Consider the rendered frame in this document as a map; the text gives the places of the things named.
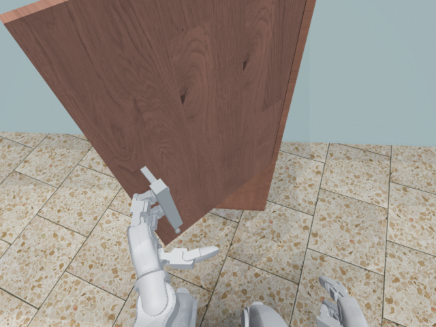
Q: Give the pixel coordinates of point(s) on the right robot hand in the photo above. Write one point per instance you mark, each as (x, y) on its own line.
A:
(347, 312)

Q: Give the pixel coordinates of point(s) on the robot right thigh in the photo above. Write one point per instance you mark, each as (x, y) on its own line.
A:
(261, 316)

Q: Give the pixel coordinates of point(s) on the robot left thigh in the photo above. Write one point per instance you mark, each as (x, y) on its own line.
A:
(187, 312)

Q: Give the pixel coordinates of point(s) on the robot thigh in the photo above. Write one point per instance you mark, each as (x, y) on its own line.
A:
(187, 312)
(261, 316)

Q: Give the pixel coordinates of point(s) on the left robot forearm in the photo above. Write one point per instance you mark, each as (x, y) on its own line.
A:
(157, 304)

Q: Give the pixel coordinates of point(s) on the cupboard door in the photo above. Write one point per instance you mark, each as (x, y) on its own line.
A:
(191, 89)

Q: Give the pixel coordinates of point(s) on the handle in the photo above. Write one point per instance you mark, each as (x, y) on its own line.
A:
(162, 194)

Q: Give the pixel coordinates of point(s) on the left robot hand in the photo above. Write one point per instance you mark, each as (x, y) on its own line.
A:
(145, 255)

